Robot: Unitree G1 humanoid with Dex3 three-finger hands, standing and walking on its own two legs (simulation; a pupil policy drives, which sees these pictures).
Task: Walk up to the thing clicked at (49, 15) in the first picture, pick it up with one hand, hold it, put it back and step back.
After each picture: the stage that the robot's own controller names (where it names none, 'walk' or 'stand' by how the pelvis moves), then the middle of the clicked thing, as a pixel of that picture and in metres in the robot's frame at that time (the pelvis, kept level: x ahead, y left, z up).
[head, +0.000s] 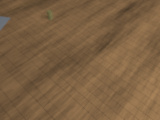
stand; (49, 14) +1.81 +0.48 -0.72
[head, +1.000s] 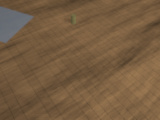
walk; (73, 19) +1.70 +0.23 -0.70
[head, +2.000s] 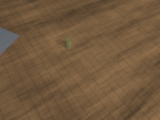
walk; (68, 43) +1.12 +0.20 -0.69
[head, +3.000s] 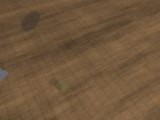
walk; (62, 85) +0.71 +0.20 -0.70
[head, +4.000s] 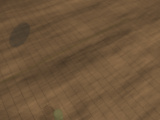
walk; (58, 116) +0.44 +0.17 -0.69
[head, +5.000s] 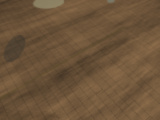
stand; out of the picture +0.33 +0.18 -0.71
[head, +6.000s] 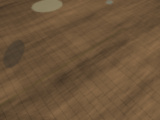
stand; out of the picture +0.30 +0.18 -0.72
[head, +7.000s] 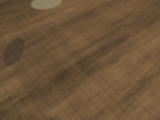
stand; out of the picture +0.31 +0.18 -0.72
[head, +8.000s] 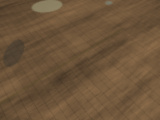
stand; out of the picture +0.32 +0.19 -0.73
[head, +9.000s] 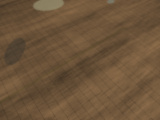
stand; out of the picture +0.32 +0.19 -0.73
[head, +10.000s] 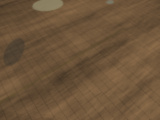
stand; out of the picture +0.31 +0.19 -0.73
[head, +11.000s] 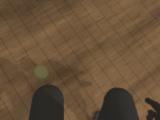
go down; (41, 73) +0.39 +0.19 -0.41
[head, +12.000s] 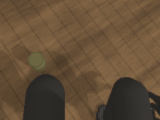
go down; (37, 62) +0.41 +0.20 -0.31
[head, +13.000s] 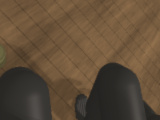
close in; out of the picture +0.40 +0.23 -0.23
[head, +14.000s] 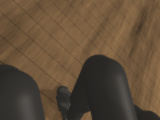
close; out of the picture +0.40 +0.25 -0.22
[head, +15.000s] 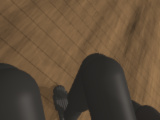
close; out of the picture +0.40 +0.25 -0.22
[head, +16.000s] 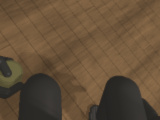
lift; (10, 77) +0.31 +0.24 -0.11
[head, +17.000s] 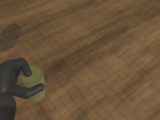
hold; (33, 84) +0.32 +0.17 +0.03
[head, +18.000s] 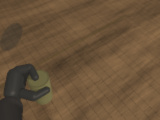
hold; (41, 87) +0.32 +0.16 -0.01
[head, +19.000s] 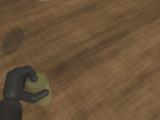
hold; (40, 90) +0.32 +0.16 -0.01
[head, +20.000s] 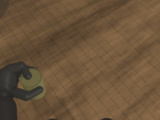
crouch; (34, 84) +0.33 +0.17 -0.06
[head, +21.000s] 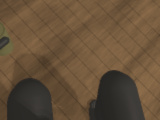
lower; out of the picture +0.46 +0.24 -0.10
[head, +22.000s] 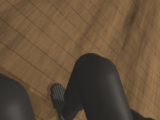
lower; out of the picture +0.42 +0.27 -0.22
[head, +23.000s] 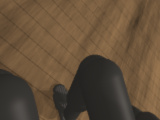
lower; out of the picture +0.41 +0.27 -0.23
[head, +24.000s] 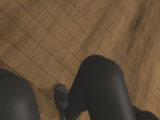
lower; out of the picture +0.41 +0.27 -0.23
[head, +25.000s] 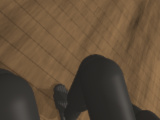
lower; out of the picture +0.41 +0.27 -0.22
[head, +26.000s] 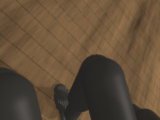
open; out of the picture +0.40 +0.26 -0.23
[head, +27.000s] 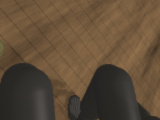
stand; out of the picture +0.40 +0.24 -0.24
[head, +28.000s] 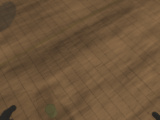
stand; (51, 111) +0.37 +0.19 -0.59
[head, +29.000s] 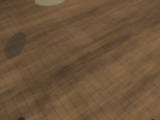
stand; out of the picture +0.35 +0.18 -0.66
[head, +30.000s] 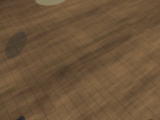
stand; out of the picture +0.35 +0.18 -0.67
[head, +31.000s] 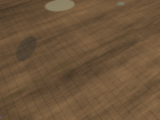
stand; out of the picture +0.37 +0.18 -0.72
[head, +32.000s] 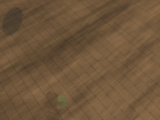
walk; (62, 100) +0.44 +0.17 -0.69
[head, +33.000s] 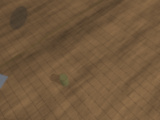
walk; (64, 80) +0.67 +0.22 -0.71
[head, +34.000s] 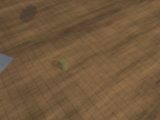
stand; (63, 64) +0.96 +0.18 -0.70
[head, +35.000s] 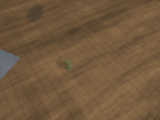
stand; (68, 64) +0.95 +0.17 -0.72
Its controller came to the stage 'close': yes
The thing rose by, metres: 0.70
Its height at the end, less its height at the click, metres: +0.00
